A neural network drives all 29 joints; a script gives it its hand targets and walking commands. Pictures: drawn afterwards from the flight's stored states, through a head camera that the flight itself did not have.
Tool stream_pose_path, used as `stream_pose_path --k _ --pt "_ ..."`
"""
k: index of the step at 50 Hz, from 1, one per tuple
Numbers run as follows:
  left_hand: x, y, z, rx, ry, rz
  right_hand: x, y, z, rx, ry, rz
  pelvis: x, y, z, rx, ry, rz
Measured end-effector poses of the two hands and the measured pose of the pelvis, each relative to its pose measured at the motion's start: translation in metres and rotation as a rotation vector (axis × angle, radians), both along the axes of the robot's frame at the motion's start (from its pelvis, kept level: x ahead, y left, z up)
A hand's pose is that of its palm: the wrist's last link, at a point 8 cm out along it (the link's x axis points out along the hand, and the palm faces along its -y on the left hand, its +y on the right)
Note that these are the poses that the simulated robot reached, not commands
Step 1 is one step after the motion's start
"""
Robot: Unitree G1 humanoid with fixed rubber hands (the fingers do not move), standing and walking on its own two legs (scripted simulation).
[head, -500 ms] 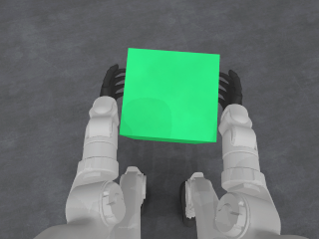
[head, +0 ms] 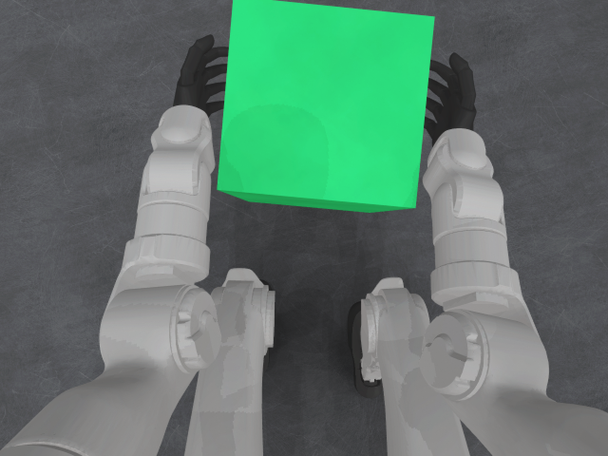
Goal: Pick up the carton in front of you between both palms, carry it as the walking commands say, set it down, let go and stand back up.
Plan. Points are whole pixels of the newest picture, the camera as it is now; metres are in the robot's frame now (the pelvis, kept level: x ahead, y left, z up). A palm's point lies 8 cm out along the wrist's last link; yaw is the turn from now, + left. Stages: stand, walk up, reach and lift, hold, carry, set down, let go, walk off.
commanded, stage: set down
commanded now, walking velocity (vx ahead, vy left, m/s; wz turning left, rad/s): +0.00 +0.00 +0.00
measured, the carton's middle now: (318, 132) +0.50 +0.03 -0.19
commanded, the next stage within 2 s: none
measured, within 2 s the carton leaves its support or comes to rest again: rests again in 0.86 s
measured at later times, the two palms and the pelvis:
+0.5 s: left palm (217, 120) +0.53 +0.19 -0.27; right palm (404, 143) +0.51 -0.11 -0.26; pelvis -0.01 +0.00 -0.10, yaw -1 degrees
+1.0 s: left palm (221, 126) +0.52 +0.19 -0.29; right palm (404, 147) +0.51 -0.12 -0.28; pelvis -0.02 +0.00 -0.13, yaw -2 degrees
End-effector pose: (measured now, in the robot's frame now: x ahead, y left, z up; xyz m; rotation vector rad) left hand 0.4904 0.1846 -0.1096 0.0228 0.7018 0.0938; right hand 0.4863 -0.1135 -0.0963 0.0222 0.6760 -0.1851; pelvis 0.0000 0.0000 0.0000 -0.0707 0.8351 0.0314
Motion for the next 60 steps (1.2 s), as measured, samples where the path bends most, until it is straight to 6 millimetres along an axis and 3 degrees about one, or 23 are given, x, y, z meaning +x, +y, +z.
stream_pose_path --k 21,26,33,45,60 --pt "0.031 0.005 -0.135 0.027 0.033 -0.040 0.022 0.004 -0.139 -0.005 0.035 -0.004 -0.015 -0.003 -0.087 -0.008 -0.053 -0.016" --pt "0.037 0.004 -0.160 0.032 0.034 -0.053 0.027 0.004 -0.164 -0.001 0.036 -0.010 -0.015 -0.001 -0.103 -0.006 -0.092 -0.021" --pt "0.043 0.003 -0.163 0.028 0.033 -0.049 0.032 0.001 -0.169 0.008 0.034 -0.005 -0.012 -0.001 -0.115 0.000 -0.118 -0.028" --pt "0.033 0.003 -0.179 0.038 0.072 -0.063 0.026 -0.001 -0.182 0.013 0.073 0.032 -0.017 -0.003 -0.124 0.007 -0.155 -0.040" --pt "0.034 0.002 -0.182 -0.001 0.068 -0.084 0.028 -0.008 -0.189 0.024 0.070 0.067 -0.023 -0.006 -0.131 0.017 -0.203 -0.050"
